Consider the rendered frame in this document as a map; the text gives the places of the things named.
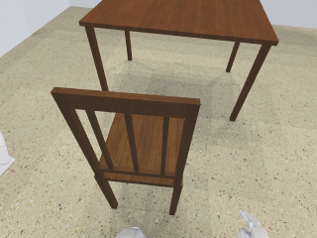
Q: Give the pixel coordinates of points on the table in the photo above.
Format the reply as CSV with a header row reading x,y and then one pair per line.
x,y
239,21

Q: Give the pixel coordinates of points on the left robot thigh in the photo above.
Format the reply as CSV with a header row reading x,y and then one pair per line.
x,y
131,233

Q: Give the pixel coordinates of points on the left robot hand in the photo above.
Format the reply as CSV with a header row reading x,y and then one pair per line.
x,y
6,161

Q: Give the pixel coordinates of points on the right robot hand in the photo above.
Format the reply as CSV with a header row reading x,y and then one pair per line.
x,y
253,224

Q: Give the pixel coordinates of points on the chair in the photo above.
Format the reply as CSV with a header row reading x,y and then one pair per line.
x,y
148,142

